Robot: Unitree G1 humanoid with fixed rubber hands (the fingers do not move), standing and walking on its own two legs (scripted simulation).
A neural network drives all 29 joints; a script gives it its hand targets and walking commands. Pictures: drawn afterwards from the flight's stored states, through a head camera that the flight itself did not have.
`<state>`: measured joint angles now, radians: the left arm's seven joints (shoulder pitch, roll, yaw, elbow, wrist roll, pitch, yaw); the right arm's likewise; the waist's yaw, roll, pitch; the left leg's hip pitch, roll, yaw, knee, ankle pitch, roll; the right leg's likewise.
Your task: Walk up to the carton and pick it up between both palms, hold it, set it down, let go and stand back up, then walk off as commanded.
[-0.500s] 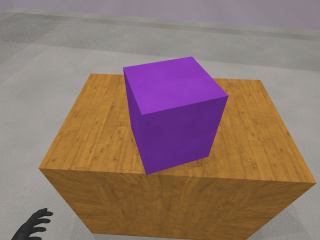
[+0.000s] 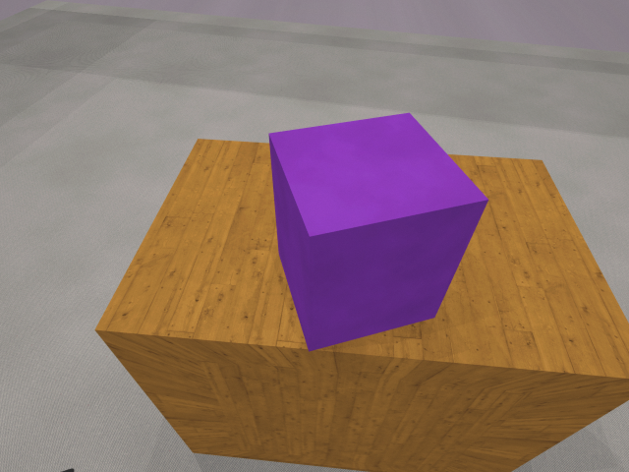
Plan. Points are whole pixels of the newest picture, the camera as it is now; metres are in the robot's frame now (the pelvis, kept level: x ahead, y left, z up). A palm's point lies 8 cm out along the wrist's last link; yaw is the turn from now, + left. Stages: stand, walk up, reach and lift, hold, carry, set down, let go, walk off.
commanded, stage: walk up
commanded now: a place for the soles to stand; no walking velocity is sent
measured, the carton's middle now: (358, 233) +0.45 -0.05 +0.07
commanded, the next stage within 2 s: reach and lift in 1.02 s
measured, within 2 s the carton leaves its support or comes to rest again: neither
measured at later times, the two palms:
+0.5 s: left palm out of the picture +0.15 +0.34 -0.05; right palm out of the picture +0.12 -0.31 -0.08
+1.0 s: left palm out of the picture +0.15 +0.34 -0.05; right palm out of the picture +0.12 -0.31 -0.07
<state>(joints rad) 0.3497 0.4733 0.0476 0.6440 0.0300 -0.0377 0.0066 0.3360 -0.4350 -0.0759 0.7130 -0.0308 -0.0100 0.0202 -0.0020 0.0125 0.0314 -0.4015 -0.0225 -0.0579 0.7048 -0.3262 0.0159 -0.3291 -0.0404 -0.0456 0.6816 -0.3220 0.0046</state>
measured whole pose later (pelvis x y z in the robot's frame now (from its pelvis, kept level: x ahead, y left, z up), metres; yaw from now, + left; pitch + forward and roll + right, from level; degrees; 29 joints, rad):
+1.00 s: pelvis +0.03 +0.02 +0.00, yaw +1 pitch +1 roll -1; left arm 0.25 0.47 0.04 0.66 0.02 -0.06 0.01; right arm 0.31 -0.44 -0.07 0.72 -0.03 -0.04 0.02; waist 0.01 0.01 -0.03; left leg -0.40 -0.02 -0.06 0.67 -0.29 0.01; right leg -0.31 -0.05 -0.05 0.65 -0.35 0.01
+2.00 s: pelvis +0.04 -0.01 +0.02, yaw -1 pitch -3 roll +0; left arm 0.39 0.15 -0.02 0.17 0.01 0.08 0.19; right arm 0.15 -0.43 -0.07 0.80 0.24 -0.28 0.27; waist 0.03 -0.01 -0.06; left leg -0.18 0.04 -0.06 0.42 -0.20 -0.05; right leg -0.11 0.00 -0.04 0.41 -0.25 -0.01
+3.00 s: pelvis +0.03 -0.03 +0.02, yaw -2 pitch -3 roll -1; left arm 0.16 -0.03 -0.08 -0.15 0.04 0.31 0.32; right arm 0.07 -0.50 0.02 0.45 0.43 -0.13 0.25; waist 0.04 -0.01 -0.03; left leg -0.18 0.07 -0.06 0.42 -0.19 -0.07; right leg -0.11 0.04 -0.04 0.41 -0.24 -0.04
